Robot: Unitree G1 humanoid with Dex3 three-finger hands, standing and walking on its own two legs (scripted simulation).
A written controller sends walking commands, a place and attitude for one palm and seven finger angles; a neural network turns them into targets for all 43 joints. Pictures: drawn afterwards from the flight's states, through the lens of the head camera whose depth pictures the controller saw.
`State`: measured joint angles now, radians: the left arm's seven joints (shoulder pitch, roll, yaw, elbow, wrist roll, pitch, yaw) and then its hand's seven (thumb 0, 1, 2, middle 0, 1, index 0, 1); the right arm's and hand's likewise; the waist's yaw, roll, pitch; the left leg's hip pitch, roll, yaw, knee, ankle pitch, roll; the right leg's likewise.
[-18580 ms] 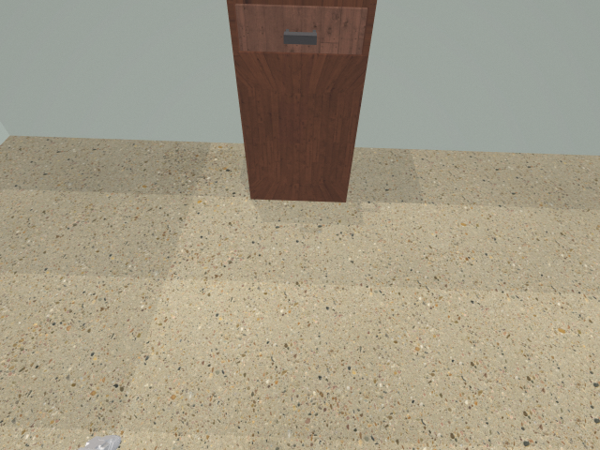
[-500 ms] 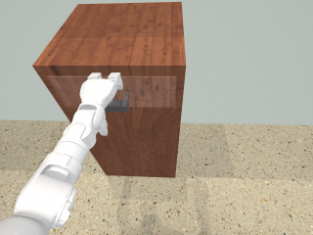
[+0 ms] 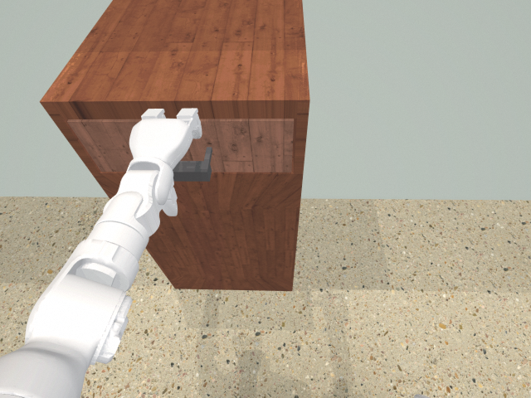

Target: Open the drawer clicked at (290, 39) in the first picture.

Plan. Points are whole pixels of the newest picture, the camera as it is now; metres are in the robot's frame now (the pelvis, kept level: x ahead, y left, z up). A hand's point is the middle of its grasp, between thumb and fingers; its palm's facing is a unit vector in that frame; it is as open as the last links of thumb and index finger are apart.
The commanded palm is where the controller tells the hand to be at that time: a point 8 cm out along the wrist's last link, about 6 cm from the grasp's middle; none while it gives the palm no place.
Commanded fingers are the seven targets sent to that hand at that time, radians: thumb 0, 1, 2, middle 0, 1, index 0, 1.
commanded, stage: re-aim the fingers above the handle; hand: left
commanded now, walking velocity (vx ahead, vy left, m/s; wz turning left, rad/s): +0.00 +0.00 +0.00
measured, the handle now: (184, 161) +0.53 +0.16 +0.02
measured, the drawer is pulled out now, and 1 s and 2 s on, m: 0.00 0.00 0.00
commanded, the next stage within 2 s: lower the fingers behind the handle in 0.08 s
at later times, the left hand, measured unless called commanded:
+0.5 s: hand (170, 175) +0.46 +0.16 +0.06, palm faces -0.02 -0.02 -1.00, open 13.8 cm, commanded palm +0.44 +0.16 +0.12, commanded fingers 0.00 -0.50 0.30 -0.30 -1.20 -0.30 -1.20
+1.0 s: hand (177, 185) +0.47 +0.16 +0.02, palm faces -0.03 -0.02 -1.00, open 13.8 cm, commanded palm +0.45 +0.17 +0.08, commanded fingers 0.00 -0.50 0.30 -0.30 -1.20 -0.30 -1.20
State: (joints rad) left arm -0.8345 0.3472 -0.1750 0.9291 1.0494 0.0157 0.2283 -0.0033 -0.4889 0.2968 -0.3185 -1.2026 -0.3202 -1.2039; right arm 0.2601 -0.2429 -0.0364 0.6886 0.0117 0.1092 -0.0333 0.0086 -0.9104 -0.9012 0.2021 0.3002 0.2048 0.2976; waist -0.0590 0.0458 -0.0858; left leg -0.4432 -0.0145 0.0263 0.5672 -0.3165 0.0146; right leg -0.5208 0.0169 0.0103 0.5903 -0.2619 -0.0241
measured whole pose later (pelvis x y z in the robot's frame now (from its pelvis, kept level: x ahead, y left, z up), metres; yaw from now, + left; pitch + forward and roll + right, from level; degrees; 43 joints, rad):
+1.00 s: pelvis +0.00 +0.00 -0.01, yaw +0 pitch +15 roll +0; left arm -0.80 0.33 -0.16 1.02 1.08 0.00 0.33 0.00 -0.49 0.30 -0.31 -1.20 -0.32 -1.20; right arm 0.30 -0.24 -0.06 0.71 0.00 0.09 -0.02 0.01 -0.91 -0.90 0.20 0.30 0.20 0.30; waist -0.08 0.04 -0.11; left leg -0.56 -0.01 0.03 0.66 -0.35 0.02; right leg -0.63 0.02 0.01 0.66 -0.29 -0.02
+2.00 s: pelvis -0.02 +0.01 -0.02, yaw +0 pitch +17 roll +0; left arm -0.91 0.35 -0.16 1.09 1.08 0.05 0.35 0.00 -0.49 0.30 -0.31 -1.25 -0.31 -1.26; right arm 0.33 -0.24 -0.03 0.68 0.01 0.08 -0.04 0.01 -0.91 -0.90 0.20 0.30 0.21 0.30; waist -0.12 0.03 -0.13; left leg -0.70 -0.01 0.03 0.77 -0.37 0.03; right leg -0.76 0.02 0.01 0.74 -0.29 -0.01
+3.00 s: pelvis +0.01 +0.00 +0.00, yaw +1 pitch +10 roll +0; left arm -0.75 0.34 -0.21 0.82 1.02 0.04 0.18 0.00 -0.49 0.30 -0.32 -1.20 -0.32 -1.20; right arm 0.22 -0.24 -0.04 0.68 0.02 0.14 -0.03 0.01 -0.91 -0.90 0.20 0.30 0.20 0.30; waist -0.02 0.06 -0.09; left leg -0.40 -0.01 0.01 0.55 -0.33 0.01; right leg -0.47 0.02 -0.01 0.57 -0.28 -0.03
